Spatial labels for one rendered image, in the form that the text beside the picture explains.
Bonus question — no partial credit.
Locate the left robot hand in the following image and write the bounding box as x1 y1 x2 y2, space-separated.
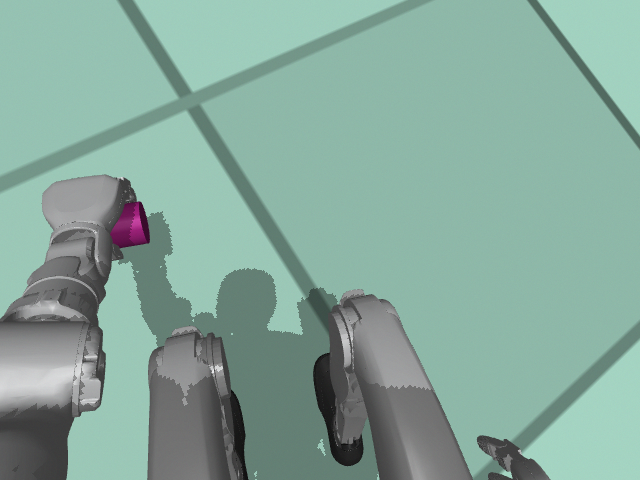
42 175 137 261

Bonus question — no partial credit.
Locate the left robot arm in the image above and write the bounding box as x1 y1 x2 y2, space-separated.
0 222 112 480

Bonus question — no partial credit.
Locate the right robot foot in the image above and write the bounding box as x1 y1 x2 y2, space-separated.
313 353 363 466

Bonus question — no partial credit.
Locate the right robot hand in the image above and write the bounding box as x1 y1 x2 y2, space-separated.
477 435 550 480

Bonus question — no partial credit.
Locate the left robot foot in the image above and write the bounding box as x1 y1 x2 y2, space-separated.
229 390 248 480

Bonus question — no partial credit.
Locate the can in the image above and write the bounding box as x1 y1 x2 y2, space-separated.
110 201 150 248

